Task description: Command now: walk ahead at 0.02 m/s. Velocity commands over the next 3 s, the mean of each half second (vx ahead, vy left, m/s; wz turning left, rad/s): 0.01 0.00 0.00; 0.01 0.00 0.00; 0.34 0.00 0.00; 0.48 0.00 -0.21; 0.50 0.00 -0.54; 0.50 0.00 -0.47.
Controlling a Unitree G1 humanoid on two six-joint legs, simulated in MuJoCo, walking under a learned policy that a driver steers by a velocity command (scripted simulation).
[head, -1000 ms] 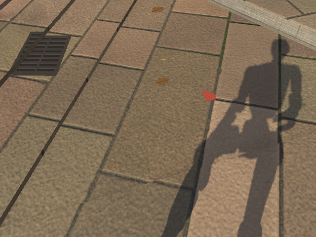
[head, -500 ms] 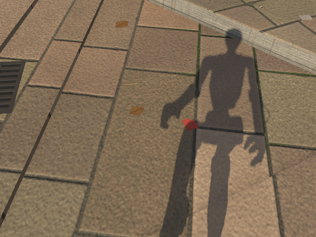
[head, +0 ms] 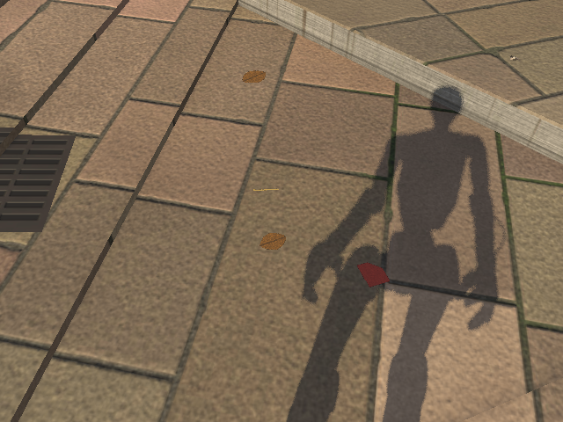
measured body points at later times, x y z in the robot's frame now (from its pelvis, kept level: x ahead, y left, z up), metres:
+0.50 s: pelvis +0.04 +0.02 +0.00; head +0.05 +0.03 +0.45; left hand +0.11 +0.27 -0.15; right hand +0.06 -0.22 -0.15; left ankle -0.01 +0.12 -0.73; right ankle +0.07 -0.12 -0.73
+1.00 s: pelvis +0.04 +0.02 +0.00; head +0.05 +0.03 +0.45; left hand +0.07 +0.27 -0.15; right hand +0.03 -0.21 -0.15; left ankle -0.01 +0.12 -0.73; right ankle +0.07 -0.12 -0.73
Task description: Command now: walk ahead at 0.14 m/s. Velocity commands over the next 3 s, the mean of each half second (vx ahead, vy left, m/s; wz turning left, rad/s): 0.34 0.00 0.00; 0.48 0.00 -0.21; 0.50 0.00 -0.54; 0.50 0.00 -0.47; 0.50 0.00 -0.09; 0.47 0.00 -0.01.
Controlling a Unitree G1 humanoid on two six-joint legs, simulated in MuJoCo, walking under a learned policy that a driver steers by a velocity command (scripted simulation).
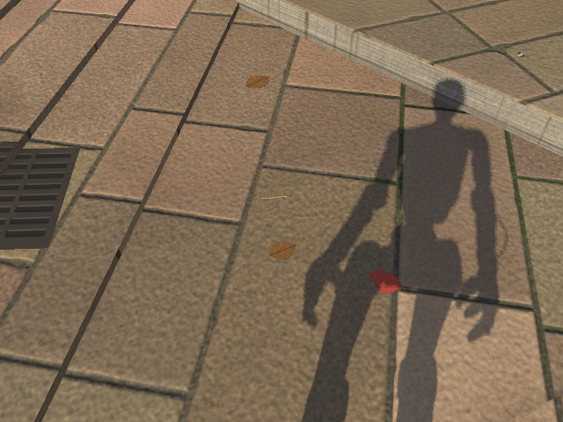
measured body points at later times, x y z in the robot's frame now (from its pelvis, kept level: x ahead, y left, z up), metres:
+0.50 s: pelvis +0.16 -0.07 +0.01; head +0.17 -0.08 +0.46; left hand +0.11 +0.17 -0.13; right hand +0.29 -0.34 -0.12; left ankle +0.26 +0.10 -0.67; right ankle +0.09 -0.15 -0.74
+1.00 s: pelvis +0.47 +0.00 -0.03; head +0.50 +0.00 +0.42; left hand +0.57 +0.27 -0.16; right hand +0.50 -0.27 -0.16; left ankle +0.48 +0.08 -0.77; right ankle +0.45 -0.16 -0.67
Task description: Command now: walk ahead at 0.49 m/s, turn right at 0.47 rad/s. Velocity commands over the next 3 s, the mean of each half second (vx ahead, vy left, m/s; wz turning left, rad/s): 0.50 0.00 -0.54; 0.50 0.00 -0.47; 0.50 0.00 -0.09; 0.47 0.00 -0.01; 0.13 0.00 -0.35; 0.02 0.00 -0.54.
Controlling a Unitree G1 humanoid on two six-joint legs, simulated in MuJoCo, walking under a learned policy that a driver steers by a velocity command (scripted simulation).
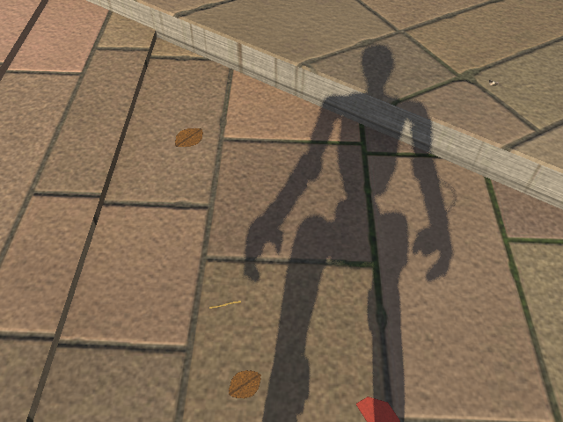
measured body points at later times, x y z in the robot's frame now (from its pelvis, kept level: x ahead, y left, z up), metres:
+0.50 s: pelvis +0.28 -0.07 +0.00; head +0.32 -0.08 +0.44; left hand +0.45 +0.17 -0.12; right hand +0.36 -0.37 -0.11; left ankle +0.32 +0.11 -0.66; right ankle +0.30 -0.13 -0.74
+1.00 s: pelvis +0.57 -0.10 +0.00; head +0.59 -0.11 +0.45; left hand +0.82 +0.06 -0.11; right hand +0.49 -0.38 -0.12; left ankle +0.63 -0.02 -0.74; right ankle +0.50 -0.23 -0.67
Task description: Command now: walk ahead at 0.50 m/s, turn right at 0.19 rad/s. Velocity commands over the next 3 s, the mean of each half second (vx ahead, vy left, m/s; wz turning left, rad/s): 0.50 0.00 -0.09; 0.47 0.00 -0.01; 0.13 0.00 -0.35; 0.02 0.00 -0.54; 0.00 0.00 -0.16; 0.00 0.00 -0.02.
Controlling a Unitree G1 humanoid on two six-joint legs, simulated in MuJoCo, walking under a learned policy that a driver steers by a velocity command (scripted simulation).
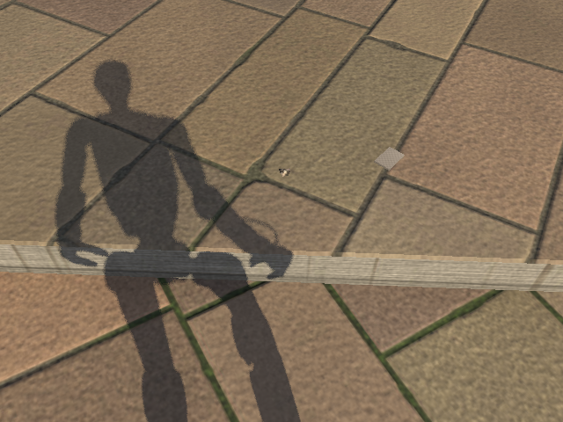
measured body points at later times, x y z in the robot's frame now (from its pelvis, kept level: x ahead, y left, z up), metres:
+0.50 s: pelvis +0.26 -0.06 +0.00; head +0.28 -0.07 +0.45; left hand +0.32 +0.21 -0.11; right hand +0.34 -0.32 -0.13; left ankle +0.27 +0.08 -0.68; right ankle +0.26 -0.14 -0.74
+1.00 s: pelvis +0.50 -0.01 +0.01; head +0.52 +0.02 +0.46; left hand +0.59 +0.25 -0.14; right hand +0.53 -0.27 -0.12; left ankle +0.49 +0.06 -0.74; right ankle +0.52 -0.15 -0.68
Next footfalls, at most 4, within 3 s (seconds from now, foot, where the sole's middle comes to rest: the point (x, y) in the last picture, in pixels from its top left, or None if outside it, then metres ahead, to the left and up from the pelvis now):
0.28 right None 0.30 -0.15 -0.78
0.76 left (252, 406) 0.53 0.07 -0.78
1.20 right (319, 348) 0.68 -0.10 -0.78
1.72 left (235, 357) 0.65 0.11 -0.78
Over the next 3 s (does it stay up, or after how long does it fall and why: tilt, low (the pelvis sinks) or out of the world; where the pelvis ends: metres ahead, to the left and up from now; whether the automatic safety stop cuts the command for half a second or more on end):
stays up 0.55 0.00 0.00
